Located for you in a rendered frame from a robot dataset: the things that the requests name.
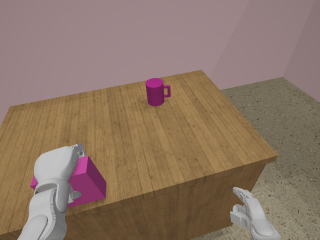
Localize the right robot forearm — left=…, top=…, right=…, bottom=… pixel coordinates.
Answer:
left=250, top=218, right=281, bottom=240

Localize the robot left hand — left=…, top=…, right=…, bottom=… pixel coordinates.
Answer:
left=34, top=143, right=87, bottom=204

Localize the robot right hand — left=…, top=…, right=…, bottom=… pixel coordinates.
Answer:
left=230, top=187, right=267, bottom=231

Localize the sponge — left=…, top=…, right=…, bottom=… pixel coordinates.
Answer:
left=30, top=156, right=107, bottom=208

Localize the table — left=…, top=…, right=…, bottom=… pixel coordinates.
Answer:
left=0, top=70, right=278, bottom=240

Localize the left robot forearm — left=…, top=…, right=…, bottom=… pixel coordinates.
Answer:
left=17, top=179, right=70, bottom=240

